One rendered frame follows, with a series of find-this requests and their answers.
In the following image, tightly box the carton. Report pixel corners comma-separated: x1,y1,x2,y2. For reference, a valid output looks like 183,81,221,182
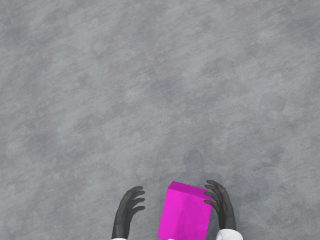
157,181,213,240

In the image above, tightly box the robot left hand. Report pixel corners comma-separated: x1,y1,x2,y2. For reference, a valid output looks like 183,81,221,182
111,186,145,240

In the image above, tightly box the robot right forearm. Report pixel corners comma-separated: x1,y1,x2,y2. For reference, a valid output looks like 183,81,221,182
216,229,243,240

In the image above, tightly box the robot right hand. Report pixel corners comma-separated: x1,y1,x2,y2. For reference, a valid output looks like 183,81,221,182
204,180,237,231

